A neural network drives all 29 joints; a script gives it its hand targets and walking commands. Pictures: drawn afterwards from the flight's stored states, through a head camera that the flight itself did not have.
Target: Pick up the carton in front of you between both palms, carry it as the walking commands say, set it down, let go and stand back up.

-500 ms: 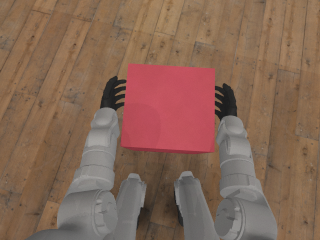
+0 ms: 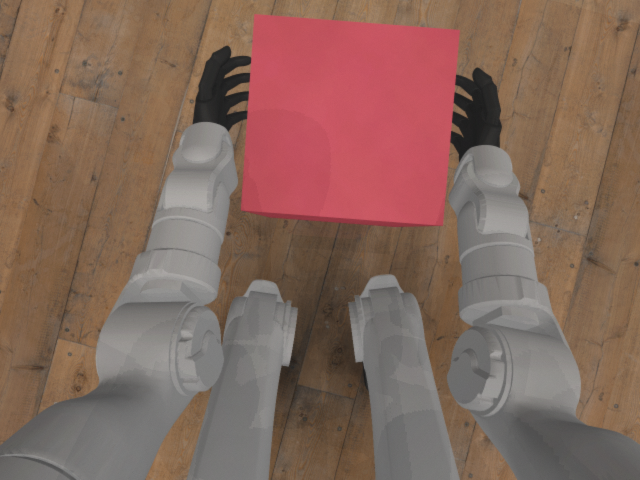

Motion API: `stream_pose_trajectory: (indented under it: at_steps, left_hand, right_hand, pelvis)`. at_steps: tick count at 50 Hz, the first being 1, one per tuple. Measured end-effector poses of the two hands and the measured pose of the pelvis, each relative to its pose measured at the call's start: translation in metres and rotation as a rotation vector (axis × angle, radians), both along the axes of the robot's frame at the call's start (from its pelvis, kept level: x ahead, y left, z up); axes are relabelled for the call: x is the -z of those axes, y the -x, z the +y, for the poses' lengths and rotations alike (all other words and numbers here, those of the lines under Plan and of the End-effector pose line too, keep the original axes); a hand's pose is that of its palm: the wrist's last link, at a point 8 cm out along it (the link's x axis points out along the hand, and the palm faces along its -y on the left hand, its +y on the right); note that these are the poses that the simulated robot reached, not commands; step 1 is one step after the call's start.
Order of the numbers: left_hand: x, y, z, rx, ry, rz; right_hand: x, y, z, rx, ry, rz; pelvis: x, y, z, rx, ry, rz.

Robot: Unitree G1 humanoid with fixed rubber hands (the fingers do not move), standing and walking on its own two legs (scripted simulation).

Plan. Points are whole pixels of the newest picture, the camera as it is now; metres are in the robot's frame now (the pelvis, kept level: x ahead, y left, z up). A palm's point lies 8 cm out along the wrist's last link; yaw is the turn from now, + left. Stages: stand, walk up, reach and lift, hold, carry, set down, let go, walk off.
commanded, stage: set down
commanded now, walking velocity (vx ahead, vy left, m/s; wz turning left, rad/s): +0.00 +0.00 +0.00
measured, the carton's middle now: (341, 146) +0.49 -0.04 -0.20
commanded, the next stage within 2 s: none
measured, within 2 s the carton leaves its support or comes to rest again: rests again in 0.90 s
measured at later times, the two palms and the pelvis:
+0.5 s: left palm (241, 133) +0.52 +0.10 -0.24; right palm (449, 151) +0.48 -0.20 -0.23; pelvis +0.00 +0.00 -0.08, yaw +0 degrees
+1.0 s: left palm (241, 138) +0.52 +0.11 -0.26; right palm (442, 161) +0.48 -0.20 -0.26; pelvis -0.01 +0.00 -0.10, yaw +0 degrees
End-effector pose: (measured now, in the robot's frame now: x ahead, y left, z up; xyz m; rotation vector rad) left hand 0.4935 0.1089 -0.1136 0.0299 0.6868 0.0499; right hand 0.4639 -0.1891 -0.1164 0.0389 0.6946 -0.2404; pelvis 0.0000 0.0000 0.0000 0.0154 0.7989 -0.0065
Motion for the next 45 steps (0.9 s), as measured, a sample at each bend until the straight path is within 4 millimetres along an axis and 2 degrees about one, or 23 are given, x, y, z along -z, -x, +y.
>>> stream_pose_trajectory:
  at_steps: [18,22,28,45]
  left_hand:
    - [0.109,-0.023,-0.01,0.026,-0.01,0.041]
    - [0.119,-0.023,-0.008,0.027,-0.004,0.046]
    - [0.122,-0.025,-0.009,0.034,-0.008,0.052]
    - [0.141,-0.02,-0.004,0.056,-0.034,0.096]
  right_hand:
    - [0.109,-0.017,-0.01,-0.003,0.018,0.044]
    - [0.116,-0.019,-0.009,0.004,0.014,0.048]
    - [0.117,-0.021,-0.009,0.007,0.014,0.055]
    - [0.138,-0.013,-0.006,-0.025,0.011,0.104]
  pelvis:
    - [0.073,0.009,0.0,-0.02,0.003,-0.038]
    - [0.08,0.005,0.0,-0.018,0.011,-0.063]
    - [0.087,0.002,0.002,-0.018,0.016,-0.066]
    - [0.094,0.005,0.005,-0.023,0.023,-0.109]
